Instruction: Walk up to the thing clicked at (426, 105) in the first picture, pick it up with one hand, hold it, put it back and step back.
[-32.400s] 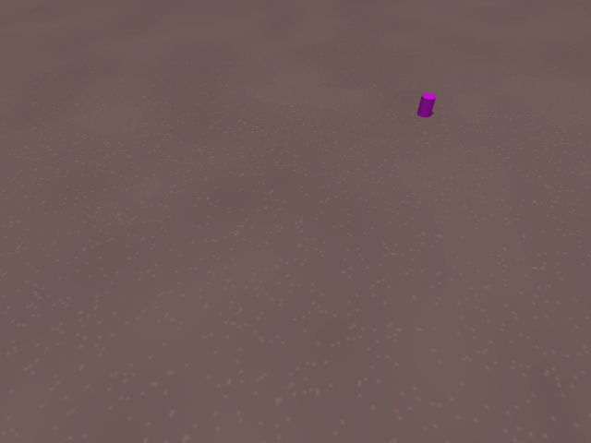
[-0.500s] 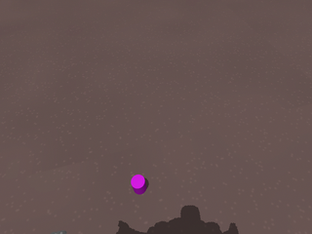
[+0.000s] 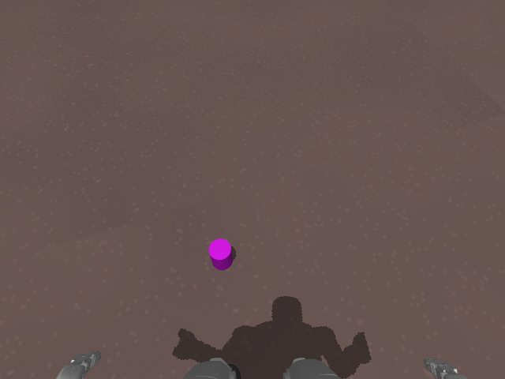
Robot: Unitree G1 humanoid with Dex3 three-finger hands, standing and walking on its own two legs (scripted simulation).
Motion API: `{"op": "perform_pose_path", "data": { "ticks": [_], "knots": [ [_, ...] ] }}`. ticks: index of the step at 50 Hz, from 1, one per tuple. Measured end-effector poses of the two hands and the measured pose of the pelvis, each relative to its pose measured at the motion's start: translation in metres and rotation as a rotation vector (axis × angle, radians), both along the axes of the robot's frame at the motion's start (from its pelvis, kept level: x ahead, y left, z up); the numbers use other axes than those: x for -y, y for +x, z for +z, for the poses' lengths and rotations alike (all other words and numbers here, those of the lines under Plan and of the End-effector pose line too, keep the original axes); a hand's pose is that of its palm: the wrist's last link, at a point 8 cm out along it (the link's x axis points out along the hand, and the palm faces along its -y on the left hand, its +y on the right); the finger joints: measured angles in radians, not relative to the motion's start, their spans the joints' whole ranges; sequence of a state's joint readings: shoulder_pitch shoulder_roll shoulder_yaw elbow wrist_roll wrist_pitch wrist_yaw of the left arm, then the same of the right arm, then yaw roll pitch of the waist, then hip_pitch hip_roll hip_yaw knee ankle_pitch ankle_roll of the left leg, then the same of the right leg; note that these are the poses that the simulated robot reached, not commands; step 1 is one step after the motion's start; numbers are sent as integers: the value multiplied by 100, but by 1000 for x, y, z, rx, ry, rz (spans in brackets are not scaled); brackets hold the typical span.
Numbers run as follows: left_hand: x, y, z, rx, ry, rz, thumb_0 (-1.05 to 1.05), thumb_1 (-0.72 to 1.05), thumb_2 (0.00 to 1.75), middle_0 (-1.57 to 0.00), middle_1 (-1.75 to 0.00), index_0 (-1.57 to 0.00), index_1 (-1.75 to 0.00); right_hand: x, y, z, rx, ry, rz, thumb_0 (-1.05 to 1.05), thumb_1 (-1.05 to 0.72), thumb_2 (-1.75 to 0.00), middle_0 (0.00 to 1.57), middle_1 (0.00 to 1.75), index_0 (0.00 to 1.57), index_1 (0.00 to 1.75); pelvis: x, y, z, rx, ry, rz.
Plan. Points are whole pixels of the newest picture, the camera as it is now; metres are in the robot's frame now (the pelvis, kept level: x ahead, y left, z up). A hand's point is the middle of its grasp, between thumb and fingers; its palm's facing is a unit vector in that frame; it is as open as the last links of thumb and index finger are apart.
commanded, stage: step back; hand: left
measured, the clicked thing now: (221, 254) +0.55 +0.13 -0.70
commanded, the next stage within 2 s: none
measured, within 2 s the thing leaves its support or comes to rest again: neither
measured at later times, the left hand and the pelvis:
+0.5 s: hand out of the picture -0.01 +0.27 -0.15, palm faces +0.04 -0.93 -0.37, open 7.4 cm; pelvis -0.14 +0.00 +0.00, yaw +2 degrees
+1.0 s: hand out of the picture -0.22 +0.23 -0.13, palm faces -0.02 -0.91 -0.42, open 7.4 cm; pelvis -0.29 -0.04 +0.00, yaw -1 degrees
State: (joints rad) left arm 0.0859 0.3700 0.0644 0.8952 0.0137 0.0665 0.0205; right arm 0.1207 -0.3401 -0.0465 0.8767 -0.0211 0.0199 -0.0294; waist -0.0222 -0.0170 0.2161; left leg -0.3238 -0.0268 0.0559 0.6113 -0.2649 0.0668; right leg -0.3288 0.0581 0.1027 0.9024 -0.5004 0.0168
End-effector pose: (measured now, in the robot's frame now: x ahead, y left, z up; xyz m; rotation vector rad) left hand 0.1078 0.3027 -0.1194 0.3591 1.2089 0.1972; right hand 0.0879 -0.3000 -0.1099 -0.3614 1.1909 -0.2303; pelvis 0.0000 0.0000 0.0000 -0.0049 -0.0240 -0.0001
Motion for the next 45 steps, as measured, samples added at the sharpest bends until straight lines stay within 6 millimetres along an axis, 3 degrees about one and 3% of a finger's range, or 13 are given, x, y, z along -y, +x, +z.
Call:
{"op": "perform_pose_path", "data": {
  "ticks": [6,11,15,22,27,34,40,45],
  "knots": [
    [11,-37,10,26,31,-6,1,91,90,-20,-30,-20,-30,13,-13,-17,54,44,-6,1,-90,-90,21,30,20,30,11,-30,-8,30,-26,-8],
    [14,-68,27,51,34,15,1,91,90,-20,-30,-21,-30,16,-33,-5,52,56,0,1,-90,-90,20,30,20,29,16,-50,4,20,34,-19],
    [11,-79,33,87,40,17,1,90,90,-20,-30,-21,-30,21,-57,1,30,24,24,1,-90,-90,20,30,20,30,12,-70,7,-5,34,-2],
    [-8,-104,14,159,14,12,1,90,90,-20,-30,-21,-30,11,-104,0,-6,-40,69,1,-90,-90,20,30,20,29,-1,-118,-7,14,19,54],
    [-9,-145,6,104,-18,41,1,91,90,-20,-30,-20,-30,-3,-139,15,2,-27,80,1,-90,-90,20,30,20,30,-3,-145,1,31,-9,46],
    [-6,-211,7,38,-19,50,1,91,90,-20,-30,-20,-30,5,-161,29,69,-40,80,1,-90,-90,21,30,20,30,6,-185,7,2,-25,4],
    [8,-262,1,-10,27,12,1,91,90,-20,-30,-20,-30,31,-186,14,146,-29,81,1,-90,-90,21,30,20,30,25,-232,-8,8,2,-44],
    [31,-308,13,-10,32,11,1,91,90,-20,-30,-20,-30,51,-227,-2,130,-2,28,1,-90,-90,20,30,20,30,38,-268,-9,28,-8,-25]
  ]
}}
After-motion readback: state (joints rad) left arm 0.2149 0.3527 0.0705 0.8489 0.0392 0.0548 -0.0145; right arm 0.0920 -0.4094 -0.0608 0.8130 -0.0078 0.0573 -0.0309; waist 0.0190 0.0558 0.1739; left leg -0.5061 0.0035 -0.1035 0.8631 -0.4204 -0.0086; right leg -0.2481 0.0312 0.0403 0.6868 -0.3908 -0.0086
